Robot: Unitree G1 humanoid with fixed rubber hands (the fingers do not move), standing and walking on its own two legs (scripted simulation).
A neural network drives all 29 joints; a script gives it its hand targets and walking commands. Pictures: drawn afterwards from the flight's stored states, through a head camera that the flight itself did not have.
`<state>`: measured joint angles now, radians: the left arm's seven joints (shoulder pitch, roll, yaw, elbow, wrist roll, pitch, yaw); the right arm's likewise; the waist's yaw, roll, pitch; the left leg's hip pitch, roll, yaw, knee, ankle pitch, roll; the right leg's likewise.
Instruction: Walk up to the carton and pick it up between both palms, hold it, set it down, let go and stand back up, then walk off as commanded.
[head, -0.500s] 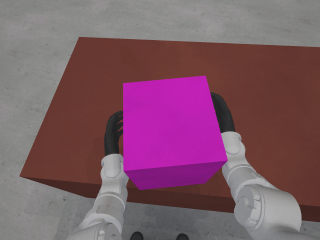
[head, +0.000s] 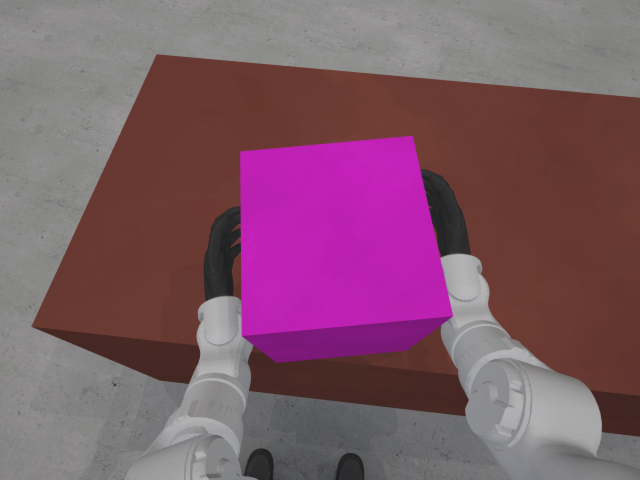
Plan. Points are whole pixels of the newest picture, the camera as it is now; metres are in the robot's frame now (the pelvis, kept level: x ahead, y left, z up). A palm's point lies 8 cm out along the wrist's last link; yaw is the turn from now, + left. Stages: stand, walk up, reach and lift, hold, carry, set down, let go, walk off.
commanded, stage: reach and lift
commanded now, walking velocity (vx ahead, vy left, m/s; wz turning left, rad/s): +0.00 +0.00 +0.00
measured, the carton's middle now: (335, 265) +0.40 +0.03 -0.04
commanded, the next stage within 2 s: none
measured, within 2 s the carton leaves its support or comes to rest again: neither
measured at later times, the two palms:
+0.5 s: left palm (220, 265) +0.36 +0.17 +0.00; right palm (459, 228) +0.43 -0.11 +0.04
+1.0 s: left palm (178, 205) +0.37 +0.19 +0.12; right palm (490, 181) +0.41 -0.10 +0.16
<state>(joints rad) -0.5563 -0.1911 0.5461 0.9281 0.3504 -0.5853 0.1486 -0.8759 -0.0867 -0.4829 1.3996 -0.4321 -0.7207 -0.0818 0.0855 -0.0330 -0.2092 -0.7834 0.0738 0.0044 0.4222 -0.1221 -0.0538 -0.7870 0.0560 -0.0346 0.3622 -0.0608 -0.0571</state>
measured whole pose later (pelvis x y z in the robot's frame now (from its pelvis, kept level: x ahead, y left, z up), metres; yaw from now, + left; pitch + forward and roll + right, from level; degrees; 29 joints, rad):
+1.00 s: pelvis +0.01 +0.02 +0.02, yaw +3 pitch +2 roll -1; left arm -0.50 -0.08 0.23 0.52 0.20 0.19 0.13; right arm -0.73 -0.04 -0.15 0.91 0.02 -0.01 -0.13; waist -0.03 -0.05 -0.11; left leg -0.24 0.02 -0.03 0.39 -0.19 -0.02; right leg -0.23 0.01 -0.06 0.34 -0.15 -0.02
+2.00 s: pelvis +0.01 +0.04 +0.02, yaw +3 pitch -8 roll -1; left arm -0.47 -0.11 0.23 0.13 0.31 0.53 0.00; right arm -0.58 -0.02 -0.08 0.56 0.12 0.16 -0.18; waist -0.08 -0.06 0.06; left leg -0.03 0.00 -0.02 0.36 -0.20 0.01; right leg 0.00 -0.01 -0.05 0.29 -0.15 0.01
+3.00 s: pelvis +0.00 +0.03 +0.02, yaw +5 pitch -11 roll -1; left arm -0.53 -0.09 0.27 0.04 0.35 0.67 -0.06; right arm -0.64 0.01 -0.09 0.54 0.11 0.22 -0.19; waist -0.08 -0.09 0.08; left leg 0.01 0.01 -0.04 0.34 -0.17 -0.01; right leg 0.03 -0.01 -0.07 0.30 -0.15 -0.01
